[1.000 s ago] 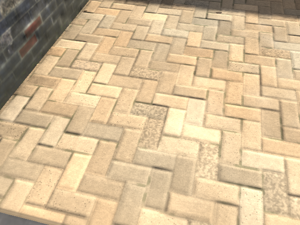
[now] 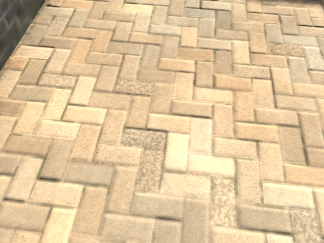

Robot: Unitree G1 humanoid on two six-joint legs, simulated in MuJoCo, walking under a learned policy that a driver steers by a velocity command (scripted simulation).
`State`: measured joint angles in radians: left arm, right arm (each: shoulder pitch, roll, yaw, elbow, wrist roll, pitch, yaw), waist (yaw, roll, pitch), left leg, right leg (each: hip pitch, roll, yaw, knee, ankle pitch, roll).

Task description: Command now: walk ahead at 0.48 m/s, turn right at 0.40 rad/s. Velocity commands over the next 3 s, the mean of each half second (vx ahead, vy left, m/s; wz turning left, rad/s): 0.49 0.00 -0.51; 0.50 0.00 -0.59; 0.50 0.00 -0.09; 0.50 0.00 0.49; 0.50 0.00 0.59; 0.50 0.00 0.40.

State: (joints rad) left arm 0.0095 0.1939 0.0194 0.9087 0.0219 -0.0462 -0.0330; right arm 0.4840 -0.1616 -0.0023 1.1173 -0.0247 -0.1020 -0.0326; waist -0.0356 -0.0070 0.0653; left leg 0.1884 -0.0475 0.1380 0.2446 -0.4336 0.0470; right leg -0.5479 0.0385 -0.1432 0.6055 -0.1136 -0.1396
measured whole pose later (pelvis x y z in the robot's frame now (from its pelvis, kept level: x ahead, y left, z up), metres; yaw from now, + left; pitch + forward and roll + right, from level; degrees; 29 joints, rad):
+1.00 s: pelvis +0.53 -0.08 +0.02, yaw -35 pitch +1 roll +2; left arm 0.05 0.26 0.05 0.72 0.04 0.00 -0.08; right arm 0.41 -0.24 -0.05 0.89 -0.02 -0.09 0.00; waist -0.06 -0.04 0.05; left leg 0.03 -0.01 0.23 0.24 -0.29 0.01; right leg -0.65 -0.07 -0.03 0.76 -0.06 -0.06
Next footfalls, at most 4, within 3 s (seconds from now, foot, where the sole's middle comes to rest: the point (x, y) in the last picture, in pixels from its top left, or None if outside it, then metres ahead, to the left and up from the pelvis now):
0.04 right None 0.18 -0.05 -0.76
0.58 left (155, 217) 0.54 0.04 -0.76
1.12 right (230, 190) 0.65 -0.29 -0.76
1.68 left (229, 128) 0.98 -0.34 -0.76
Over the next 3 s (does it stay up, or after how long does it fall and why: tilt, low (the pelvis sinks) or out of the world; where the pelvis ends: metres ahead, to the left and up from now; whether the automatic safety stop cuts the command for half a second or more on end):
stays up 1.48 -0.43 0.03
